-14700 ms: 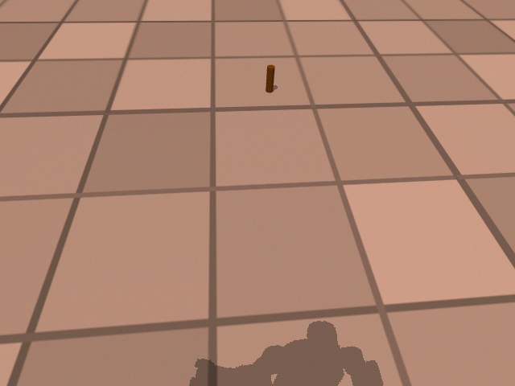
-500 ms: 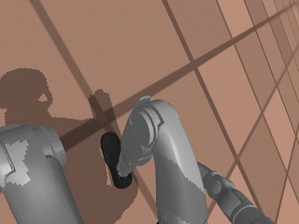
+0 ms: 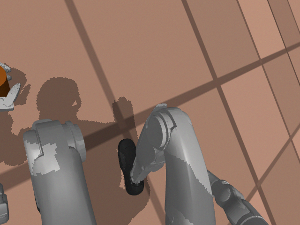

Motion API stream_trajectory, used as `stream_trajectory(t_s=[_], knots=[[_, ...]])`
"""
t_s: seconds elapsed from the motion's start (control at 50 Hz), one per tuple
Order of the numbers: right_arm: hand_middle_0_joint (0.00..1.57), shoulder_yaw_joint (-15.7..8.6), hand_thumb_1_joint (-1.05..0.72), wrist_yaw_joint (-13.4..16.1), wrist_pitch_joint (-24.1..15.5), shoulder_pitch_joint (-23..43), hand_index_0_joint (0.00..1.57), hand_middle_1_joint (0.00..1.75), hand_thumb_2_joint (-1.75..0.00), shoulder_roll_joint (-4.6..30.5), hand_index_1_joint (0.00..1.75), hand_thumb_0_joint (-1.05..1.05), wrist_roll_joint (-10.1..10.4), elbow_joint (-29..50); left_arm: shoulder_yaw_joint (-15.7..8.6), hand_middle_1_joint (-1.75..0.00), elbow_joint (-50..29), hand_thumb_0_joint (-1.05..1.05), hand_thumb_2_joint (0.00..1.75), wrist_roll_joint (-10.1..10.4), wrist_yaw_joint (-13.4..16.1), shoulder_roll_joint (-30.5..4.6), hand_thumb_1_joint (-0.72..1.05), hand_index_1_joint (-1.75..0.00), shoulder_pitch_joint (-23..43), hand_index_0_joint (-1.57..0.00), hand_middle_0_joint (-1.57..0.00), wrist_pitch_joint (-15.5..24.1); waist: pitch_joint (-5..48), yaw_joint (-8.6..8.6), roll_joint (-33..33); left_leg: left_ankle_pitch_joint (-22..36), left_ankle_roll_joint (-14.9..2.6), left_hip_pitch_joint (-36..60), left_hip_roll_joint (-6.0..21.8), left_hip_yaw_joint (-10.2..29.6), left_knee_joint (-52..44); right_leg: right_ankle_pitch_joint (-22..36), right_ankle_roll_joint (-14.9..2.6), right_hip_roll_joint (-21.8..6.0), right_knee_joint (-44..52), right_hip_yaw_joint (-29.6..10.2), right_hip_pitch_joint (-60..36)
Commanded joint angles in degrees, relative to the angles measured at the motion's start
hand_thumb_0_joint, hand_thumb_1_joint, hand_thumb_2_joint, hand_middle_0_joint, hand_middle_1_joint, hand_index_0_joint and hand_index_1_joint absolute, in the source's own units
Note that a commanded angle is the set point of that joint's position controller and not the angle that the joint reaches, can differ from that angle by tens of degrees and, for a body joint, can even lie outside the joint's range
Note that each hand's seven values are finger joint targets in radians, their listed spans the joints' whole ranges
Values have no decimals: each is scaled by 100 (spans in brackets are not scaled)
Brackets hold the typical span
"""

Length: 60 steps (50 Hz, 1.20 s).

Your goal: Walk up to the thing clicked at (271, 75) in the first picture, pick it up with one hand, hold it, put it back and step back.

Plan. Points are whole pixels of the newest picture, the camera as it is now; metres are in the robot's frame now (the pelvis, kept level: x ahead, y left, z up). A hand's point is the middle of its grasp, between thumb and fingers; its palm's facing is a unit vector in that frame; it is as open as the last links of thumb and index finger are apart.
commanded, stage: settle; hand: left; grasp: from the side
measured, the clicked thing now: out of the picture +0.42 +0.26 -0.16
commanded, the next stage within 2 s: lift in 1.32 s
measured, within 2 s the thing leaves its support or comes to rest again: neither
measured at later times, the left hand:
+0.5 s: hand out of the picture +0.41 +0.25 -0.03, palm faces +0.15 -0.98 -0.11, open 7.1 cm
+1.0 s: hand out of the picture +0.42 +0.24 +0.02, palm faces +0.15 -0.99 -0.07, open 7.1 cm
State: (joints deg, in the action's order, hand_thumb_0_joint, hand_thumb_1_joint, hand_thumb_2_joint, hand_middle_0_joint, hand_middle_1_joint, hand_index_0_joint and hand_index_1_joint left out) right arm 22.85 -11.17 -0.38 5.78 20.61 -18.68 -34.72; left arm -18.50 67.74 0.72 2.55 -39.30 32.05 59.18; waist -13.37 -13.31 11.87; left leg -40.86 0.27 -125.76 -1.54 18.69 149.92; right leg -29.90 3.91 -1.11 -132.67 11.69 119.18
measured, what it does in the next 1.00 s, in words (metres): rises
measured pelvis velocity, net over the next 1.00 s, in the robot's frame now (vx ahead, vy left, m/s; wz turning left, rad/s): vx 0.03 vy -0.02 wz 0.16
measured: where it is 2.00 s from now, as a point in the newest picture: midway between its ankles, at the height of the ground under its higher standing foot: (98, 195)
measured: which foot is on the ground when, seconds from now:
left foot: down 0.00-1.00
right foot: down 0.00-1.00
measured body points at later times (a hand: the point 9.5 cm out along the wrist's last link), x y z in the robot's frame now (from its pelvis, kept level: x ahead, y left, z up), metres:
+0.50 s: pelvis +0.01 -0.01 +0.03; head +0.20 +0.10 +0.42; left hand +0.40 +0.30 -0.03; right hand +0.19 -0.25 -0.07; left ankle +0.08 +0.12 -0.26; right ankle +0.16 -0.13 -0.26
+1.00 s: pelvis +0.03 -0.02 +0.07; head +0.22 +0.07 +0.47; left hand +0.40 +0.29 +0.03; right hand +0.22 -0.26 -0.05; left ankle +0.08 +0.12 -0.26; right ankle +0.16 -0.13 -0.26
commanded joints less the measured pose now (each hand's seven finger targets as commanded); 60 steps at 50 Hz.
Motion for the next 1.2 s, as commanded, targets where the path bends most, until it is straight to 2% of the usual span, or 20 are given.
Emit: stream_trajectory(t_s=[0.0,0.14,0.18,0.24,0.32,0.36,0.4,0.46,0.5,0.56,0.58,0.7,0.78,0.82,0.88,0.9,1.02,1.04,1.06,1.18], knots=[[20,-952,-90,69,45,-408,20,30,-90,1965,30,0,230,126,253,-140,-1494,0,128,125,-89,-305,43,-143,1622,-134,-136,192,3629,-512,-3235,382,155,2325,235,-534,-2474,540,-491,244,751,486,-1316],[20,-1404,-90,92,72,-638,20,30,-90,1738,30,0,581,169,307,-141,-2234,0,127,212,-360,4,41,-143,1522,-135,-137,-386,3994,-57,-3135,23,83,2163,162,-705,-2809,161,-536,158,809,210,-990],[20,-1510,-89,116,63,-734,20,30,-90,1674,30,0,669,173,425,-141,-2493,0,127,265,-405,179,40,-143,1738,-134,-136,-531,4086,-90,-3102,-78,49,2070,132,-770,-2861,92,-551,148,870,142,-998],[20,-1632,-89,174,131,-978,20,30,-90,1551,30,0,797,27,307,-140,-2497,0,126,248,-454,158,41,-142,1576,-133,-134,-776,4201,22,-2966,11,31,2125,113,-835,-2920,86,-562,111,969,32,-930],[20,-1846,-90,248,190,-1145,20,30,-90,1441,30,0,932,78,333,-142,-3196,0,127,301,-604,251,38,-144,1647,-133,-135,-1003,4969,215,-3042,426,31,2434,69,-1015,-2998,308,-592,70,976,-139,-1181],[20,-1921,-90,298,210,-1164,20,30,-90,1374,30,0,1020,62,430,-142,-3285,0,127,348,-719,368,34,-144,1709,-132,-134,-1137,5016,187,-2996,400,-2,2326,50,-1102,-3011,245,-605,65,1027,-216,-1184],[20,-1928,-91,351,243,-1303,20,30,-90,1285,30,0,1110,-20,327,-144,-2871,0,128,433,-777,480,28,-146,1512,-134,-136,-1303,4921,153,-2625,340,-46,2144,29,-1147,-3017,174,-578,48,1139,-263,-1227],[20,-2039,-90,431,254,-1307,20,30,-90,1219,30,0,1200,59,184,-146,-3310,0,129,574,-854,428,28,-148,1720,-135,-137,-1377,5200,307,-2450,157,-91,2049,-13,-1274,-3094,-27,-563,31,1291,-343,-1459],[20,-2071,-91,470,273,-1284,20,30,-90,1120,30,0,1255,82,251,-146,-3066,0,130,578,-949,551,32,-148,1423,-135,-136,-1486,5274,345,-2351,136,-113,1930,-44,-1390,-3114,-104,-553,26,1374,-400,-1568],[20,-2157,-91,544,248,-1362,20,30,-90,1063,30,0,1315,80,173,-149,-2943,0,133,590,-1076,545,34,-152,1375,-138,-140,-1578,5473,376,-1962,388,-170,1795,-48,-1538,-2995,78,-529,29,1514,-534,-1853],[20,-2175,-91,561,240,-1375,20,30,-90,1048,30,0,1328,87,203,-148,-3285,0,131,628,-1150,506,34,-150,1623,-138,-140,-1571,5589,389,-2088,491,-168,1841,-47,-1570,-3006,170,-535,10,1509,-573,-1932],[20,-2275,-91,674,187,-1446,20,30,-90,943,30,0,1414,160,-83,-149,-3302,0,133,673,-1213,500,33,-151,1464,-138,-139,-1729,5755,571,-1988,691,-173,2011,-17,-1650,-3179,227,-545,-18,1645,-668,-2112],[20,-2343,-91,723,146,-1462,20,30,-90,935,30,0,1452,158,-109,-149,-3350,0,134,653,-1269,562,35,-152,1478,-139,-141,-1767,5704,579,-2128,707,-139,2285,11,-1610,-3397,178,-584,-42,1673,-659,-1903],[20,-2360,-91,733,127,-1500,20,30,-90,886,30,0,1431,190,11,-150,-3384,0,136,654,-1316,732,35,-153,1501,-139,-141,-1793,5895,528,-2130,779,-140,2360,14,-1650,-3362,261,-580,-39,1719,-710,-2072],[20,-2394,-91,764,97,-1554,20,30,-90,858,30,0,1448,151,-61,-150,-3457,0,136,658,-1317,662,34,-153,1629,-140,-142,-1844,5923,585,-2046,859,-158,2364,3,-1678,-3404,320,-582,-43,1784,-753,-2101],[20,-2385,-90,762,92,-1534,20,30,-90,853,30,0,1455,175,45,-150,-3330,0,136,661,-1341,844,35,-152,1521,-139,-140,-1869,5835,540,-2130,894,-136,2461,2,-1652,-3488,332,-594,-59,1795,-726,-2030],[20,-2452,-90,778,48,-1525,20,30,-90,845,30,0,1467,145,3,-151,-3264,0,139,609,-1358,814,40,-154,1671,-140,-142,-1844,5654,572,-2162,712,-125,2630,2,-1619,-3682,129,-616,-77,1878,-720,-1814],[20,-2455,-90,780,45,-1515,20,30,-90,856,30,0,1472,154,58,-151,-3101,0,139,613,-1370,899,38,-154,1684,-140,-142,-1857,5607,504,-2084,666,-130,2633,2,-1603,-3678,104,-613,-83,1893,-718,-1760],[20,-2458,-90,772,28,-1581,20,30,-90,822,30,0,1449,139,-4,-152,-3443,0,140,632,-1373,807,39,-155,1894,-141,-143,-1811,5788,518,-2143,703,-127,2661,-1,-1629,-3662,132,-608,-82,1900,-734,-1898],[20,-2451,-90,784,-9,-1565,20,30,-90,808,30,0,1488,152,18,-152,-3071,0,142,672,-1408,907,40,-155,1804,-140,-143,-1835,5781,557,-2086,748,-126,2716,-30,-1652,-3777,132,-615,-109,1945,-771,-1919]])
